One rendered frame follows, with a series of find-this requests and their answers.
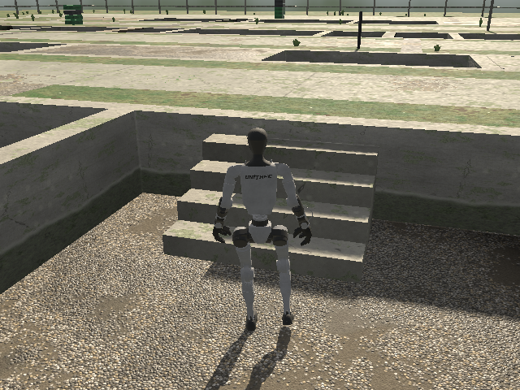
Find robot left upper arm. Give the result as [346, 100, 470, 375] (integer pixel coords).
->
[220, 164, 241, 209]

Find robot right hand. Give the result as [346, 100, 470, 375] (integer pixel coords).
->
[293, 226, 312, 246]

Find robot right forearm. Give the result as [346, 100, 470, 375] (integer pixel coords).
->
[292, 195, 310, 229]

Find robot left forearm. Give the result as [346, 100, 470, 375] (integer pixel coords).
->
[214, 197, 229, 228]

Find robot left thigh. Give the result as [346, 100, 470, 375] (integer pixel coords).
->
[232, 227, 255, 282]

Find robot right upper arm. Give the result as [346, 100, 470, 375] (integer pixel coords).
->
[275, 162, 299, 208]

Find robot thigh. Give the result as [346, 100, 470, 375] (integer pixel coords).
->
[271, 225, 289, 273]
[232, 227, 255, 282]

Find robot right thigh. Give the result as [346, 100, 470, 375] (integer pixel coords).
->
[271, 225, 289, 273]

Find robot left hand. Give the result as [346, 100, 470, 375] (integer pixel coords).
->
[212, 226, 232, 243]

